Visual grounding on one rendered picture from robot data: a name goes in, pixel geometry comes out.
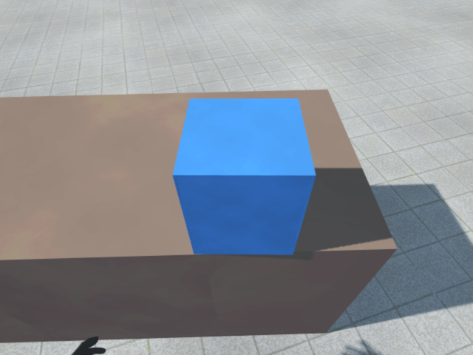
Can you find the carton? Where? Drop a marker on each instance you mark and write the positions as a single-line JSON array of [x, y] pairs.
[[244, 174]]

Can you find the pedestal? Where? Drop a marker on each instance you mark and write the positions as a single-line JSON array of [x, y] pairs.
[[93, 241]]

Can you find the left robot hand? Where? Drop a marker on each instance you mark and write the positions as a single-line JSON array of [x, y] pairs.
[[84, 348]]

